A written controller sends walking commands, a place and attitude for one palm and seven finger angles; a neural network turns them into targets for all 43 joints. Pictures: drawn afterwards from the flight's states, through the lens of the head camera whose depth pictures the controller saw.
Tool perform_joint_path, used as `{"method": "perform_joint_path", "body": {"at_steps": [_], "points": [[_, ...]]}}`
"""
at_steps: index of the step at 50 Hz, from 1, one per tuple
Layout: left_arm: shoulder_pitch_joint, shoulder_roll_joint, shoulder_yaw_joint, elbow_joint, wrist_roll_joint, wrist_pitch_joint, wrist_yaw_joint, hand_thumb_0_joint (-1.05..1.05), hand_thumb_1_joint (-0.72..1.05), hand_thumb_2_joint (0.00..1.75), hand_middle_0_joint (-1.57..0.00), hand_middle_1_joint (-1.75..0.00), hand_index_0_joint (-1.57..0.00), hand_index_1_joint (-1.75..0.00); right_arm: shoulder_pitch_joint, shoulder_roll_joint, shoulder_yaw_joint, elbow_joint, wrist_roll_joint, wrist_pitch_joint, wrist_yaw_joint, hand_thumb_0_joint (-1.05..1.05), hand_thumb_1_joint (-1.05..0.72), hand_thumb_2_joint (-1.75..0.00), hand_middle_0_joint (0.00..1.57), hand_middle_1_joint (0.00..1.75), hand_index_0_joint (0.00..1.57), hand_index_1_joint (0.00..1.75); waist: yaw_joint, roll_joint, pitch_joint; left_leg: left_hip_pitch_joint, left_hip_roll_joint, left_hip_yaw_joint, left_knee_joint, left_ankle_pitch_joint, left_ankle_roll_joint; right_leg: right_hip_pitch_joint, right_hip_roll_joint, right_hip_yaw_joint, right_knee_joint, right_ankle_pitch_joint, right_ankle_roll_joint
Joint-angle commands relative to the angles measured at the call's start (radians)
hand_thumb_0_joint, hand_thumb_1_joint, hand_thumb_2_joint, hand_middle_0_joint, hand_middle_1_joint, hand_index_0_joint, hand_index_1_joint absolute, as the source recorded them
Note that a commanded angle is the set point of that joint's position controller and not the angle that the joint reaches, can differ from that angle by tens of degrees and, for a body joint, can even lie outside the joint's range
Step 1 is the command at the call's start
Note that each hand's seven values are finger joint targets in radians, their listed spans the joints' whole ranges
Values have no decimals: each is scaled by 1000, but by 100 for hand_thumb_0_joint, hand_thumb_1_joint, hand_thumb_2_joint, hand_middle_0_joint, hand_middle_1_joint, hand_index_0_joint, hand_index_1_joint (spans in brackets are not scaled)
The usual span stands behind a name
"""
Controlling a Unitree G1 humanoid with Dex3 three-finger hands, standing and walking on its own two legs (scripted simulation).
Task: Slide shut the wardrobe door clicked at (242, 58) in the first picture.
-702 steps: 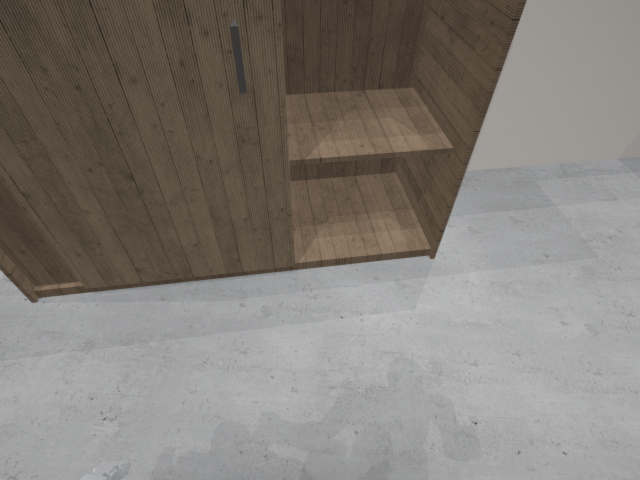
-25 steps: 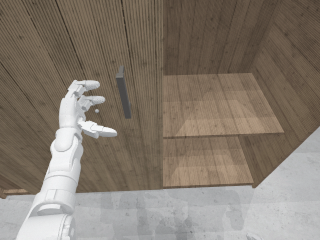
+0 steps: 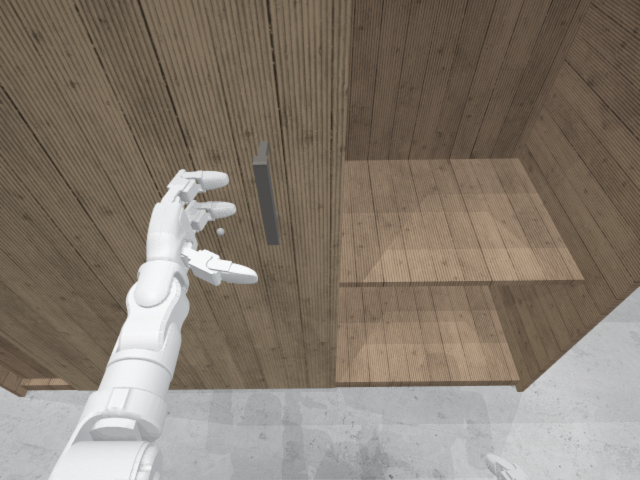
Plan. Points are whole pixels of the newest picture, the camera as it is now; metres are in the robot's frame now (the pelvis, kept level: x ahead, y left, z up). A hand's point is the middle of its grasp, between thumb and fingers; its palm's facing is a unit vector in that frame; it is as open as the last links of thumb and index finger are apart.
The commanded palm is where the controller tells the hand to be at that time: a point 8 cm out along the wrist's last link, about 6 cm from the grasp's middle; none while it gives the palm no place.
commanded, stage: feel for the door with the fingertips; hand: left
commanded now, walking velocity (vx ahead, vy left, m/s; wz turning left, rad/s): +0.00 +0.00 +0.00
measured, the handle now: (268, 195) +0.46 +0.09 +0.11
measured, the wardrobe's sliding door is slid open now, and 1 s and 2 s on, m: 0.57 0.57 0.57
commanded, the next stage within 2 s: slide the fingers in behind the handle in 0.86 s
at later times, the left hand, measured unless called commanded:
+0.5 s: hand (255, 228) +0.39 +0.10 +0.12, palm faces +0.05 -1.00 -0.02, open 14.0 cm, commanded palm +0.37 +0.15 +0.11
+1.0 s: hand (255, 218) +0.41 +0.10 +0.11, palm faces +0.06 -1.00 -0.02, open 13.8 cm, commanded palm +0.39 +0.15 +0.11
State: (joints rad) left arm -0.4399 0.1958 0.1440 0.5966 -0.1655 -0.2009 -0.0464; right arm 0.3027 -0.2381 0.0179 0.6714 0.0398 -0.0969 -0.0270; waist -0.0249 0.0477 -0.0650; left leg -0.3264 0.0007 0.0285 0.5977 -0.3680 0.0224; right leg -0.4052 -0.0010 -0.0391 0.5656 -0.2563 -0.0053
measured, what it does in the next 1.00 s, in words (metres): stands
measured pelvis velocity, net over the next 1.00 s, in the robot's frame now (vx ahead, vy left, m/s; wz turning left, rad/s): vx -0.02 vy -0.01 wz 0.00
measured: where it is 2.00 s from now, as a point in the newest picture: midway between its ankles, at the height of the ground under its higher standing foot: outside the picture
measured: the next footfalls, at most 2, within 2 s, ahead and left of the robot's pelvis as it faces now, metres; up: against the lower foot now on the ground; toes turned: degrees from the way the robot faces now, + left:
none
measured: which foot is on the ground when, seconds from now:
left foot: down 0.00-1.00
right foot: down 0.00-1.00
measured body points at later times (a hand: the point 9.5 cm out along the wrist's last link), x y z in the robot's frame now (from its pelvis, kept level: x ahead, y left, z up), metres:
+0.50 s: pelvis -0.01 -0.01 +0.00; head +0.01 -0.02 +0.45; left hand +0.38 +0.15 +0.12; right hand +0.09 -0.25 -0.12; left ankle -0.04 +0.10 -0.73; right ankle +0.02 -0.12 -0.73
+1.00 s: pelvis -0.02 -0.01 +0.00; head +0.01 -0.02 +0.45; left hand +0.40 +0.15 +0.12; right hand +0.06 -0.26 -0.13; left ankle -0.04 +0.10 -0.73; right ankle +0.02 -0.12 -0.73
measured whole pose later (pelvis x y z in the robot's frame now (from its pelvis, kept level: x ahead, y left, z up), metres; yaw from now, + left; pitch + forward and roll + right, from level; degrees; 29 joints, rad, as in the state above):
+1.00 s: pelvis -0.02 -0.01 +0.00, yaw +0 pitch +6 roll +0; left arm -0.64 0.17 0.14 0.83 -0.11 -0.30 0.04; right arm 0.31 -0.24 0.01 0.73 0.02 -0.09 -0.02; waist -0.06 0.04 -0.04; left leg -0.38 0.01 0.02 0.62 -0.34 0.01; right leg -0.46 0.00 -0.04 0.59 -0.24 -0.02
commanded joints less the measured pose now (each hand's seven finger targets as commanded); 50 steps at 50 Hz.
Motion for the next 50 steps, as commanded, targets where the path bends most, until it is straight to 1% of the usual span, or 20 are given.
{"method": "perform_joint_path", "body": {"at_steps": [1, 2, 3, 4, 6, 8, 15, 18, 21, 25, 29, 32, 34, 36, 38, 40, 45, 47, 48, 50], "points": [[-436, 47, -38, -309, -11, -84, 10, 0, -50, 30, -30, -120, -30, -120, -12, -116, -53, -112, -4, -55, -2, 0, -90, -90, 20, 30, 20, 30, -29, -32, -298, 111, 13, -34, -63, 421, -26, 158, 16, -7, -21, 331, -17], [-441, 30, -48, -312, -8, -88, 20, 0, -50, 30, -30, -120, -30, -120, -12, -114, -53, -110, -6, -60, -1, 0, -90, -90, 20, 30, 20, 30, -29, -29, -304, 113, 13, -33, -62, 417, -26, 157, 16, -7, -19, 331, -16], [-434, 67, -22, -304, -1, -92, 37, 0, -50, 30, -30, -120, -30, -120, -8, -119, -54, -102, -8, -58, -1, 0, -90, -90, 20, 30, 20, 30, -23, -49, -289, 96, 15, -40, -65, 408, -28, 158, 17, -10, -18, 311, -17], [-452, 50, -37, -318, 7, -98, 48, 0, -50, 30, -30, -120, -30, -120, -12, -114, -52, -100, -11, -59, 2, 0, -90, -90, 20, 30, 20, 30, -26, -28, -290, 102, 12, -37, -68, 400, -28, 152, 16, -7, -20, 309, -16], [-401, 28, -39, -273, 18, -90, 71, 0, -50, 30, -30, -120, -30, -120, -15, -110, -52, -96, -12, -60, 7, 0, -90, -90, 20, 30, 20, 30, -19, -64, -263, 81, 11, -33, -72, 380, -26, 150, 16, -9, -22, 297, -15], [-396, 78, -1, -223, 37, -79, 97, 0, -50, 30, -30, -120, -30, -120, -11, -115, -50, -86, -16, -51, 7, 0, -90, -90, 20, 30, 20, 30, -9, -91, -235, 40, 9, -31, -82, 333, -23, 160, 13, -7, -26, 264, -15], [-370, -10, -58, -302, 49, -82, 130, 0, -50, 30, -30, -120, -30, -120, -30, -94, -51, -118, -17, -53, 18, 0, -90, -90, 20, 30, 20, 30, 6, -48, -302, 63, 8, -9, -80, 373, -23, 204, 13, 3, -22, 318, -18], [-402, 70, 2, -258, 54, -83, 140, 0, -50, 30, -30, -120, -30, -120, -16, -107, -52, -99, -21, -46, 11, 0, -90, -90, 20, 30, 20, 30, -4, -128, -276, 29, 10, -8, -82, 344, -14, 221, 13, 10, -34, 319, -11], [-453, 39, -32, -271, 56, -93, 131, 0, -50, 30, -30, -120, -30, -120, -29, -99, -49, -101, -17, -46, 7, 0, -90, -90, 20, 30, 20, 30, -19, -85, -266, 36, 4, 3, -84, 305, -9, 207, 11, 18, -42, 299, -9], [-483, 59, -21, -201, 52, -89, 119, 0, -50, 30, -30, -120, -30, -120, -23, -102, -45, -81, -13, -44, 1, 0, -90, -90, 20, 30, 20, 30, -25, -39, -234, 24, 0, -1, -87, 257, -11, 182, 9, 20, -55, 248, -13], [-494, 67, -4, -160, 38, -89, 106, 0, -50, 30, -30, -120, -30, -120, -10, -109, -50, -80, -15, -44, -1, 0, -90, -90, 20, 30, 20, 30, -27, -84, -282, 21, -4, -1, -82, 267, -7, 205, 9, 21, -51, 266, -10], [-537, 54, -14, -119, 31, -95, 100, 0, -50, 30, -30, -120, -30, -120, -10, -107, -45, -77, -12, -45, -2, 0, -90, -90, 20, 30, 20, 30, -35, -84, -258, -2, -8, 2, -80, 240, -7, 195, 7, 24, -55, 250, -8], [-549, 86, 14, -85, 34, -105, 104, 0, -50, 30, -30, -120, -30, -120, -2, -115, -47, -71, -13, -42, -2, 0, -90, -90, 20, 30, 20, 30, -34, -113, -245, -18, -6, -2, -81, 228, -4, 191, 9, 26, -56, 234, -7], [-607, 86, 4, -102, 43, -124, 104, 0, -50, 30, -30, -120, -30, -120, 2, -112, -49, -69, -15, -42, -1, 0, -90, -90, 20, 30, 20, 30, -41, -65, -272, 0, -9, 4, -73, 240, -4, 184, 7, 29, -47, 249, -8], [-588, 106, 23, -100, 50, -140, 109, 0, -50, 30, -30, -120, -30, -120, 9, -114, -52, -69, -18, -42, 3, 0, -90, -90, 20, 30, 20, 30, -24, -43, -304, 7, -8, 1, -69, 266, -7, 196, 7, 27, -35, 268, -13], [-599, 115, 34, -98, 46, -150, 108, 0, -50, 30, -30, -120, -30, -120, 17, -114, -53, -68, -19, -41, 5, 0, -90, -90, 20, 30, 20, 30, -30, -67, -327, 4, -7, 1, -64, 277, -5, 212, 8, 30, -30, 294, -10], [-691, 123, 26, -13, 45, -154, 103, 0, -50, 30, -30, -120, -30, -120, 17, -121, -49, -53, -13, -33, 0, 0, -90, -90, 20, 30, 20, 30, -61, -83, -238, -42, -8, -1, -71, 180, -2, 156, 8, 34, -52, 195, -5], [-732, 110, 17, 1, 47, -163, 102, 0, -50, 30, -30, -120, -30, -120, 21, -120, -50, -48, -14, -37, -1, 0, -90, -90, 20, 30, 20, 30, -64, -51, -249, -28, -8, -4, -70, 168, -2, 135, 8, 34, -50, 172, -8], [-723, 141, 41, 24, 53, -165, 106, 0, -50, 30, -30, -120, -30, -120, 30, -128, -52, -43, -15, -34, -2, 0, -90, -90, 20, 30, 20, 30, -58, -81, -256, -36, -8, -12, -70, 173, -1, 144, 9, 29, -47, 168, -10], [-767, 111, 13, 30, 54, -173, 105, 0, -50, 30, -30, -120, -30, -120, 34, -122, -49, -41, -17, -36, 0, 0, -90, -90, 20, 30, 20, 30, -71, -44, -276, -23, -10, -13, -65, 173, -2, 125, 8, 29, -41, 167, -10]]}}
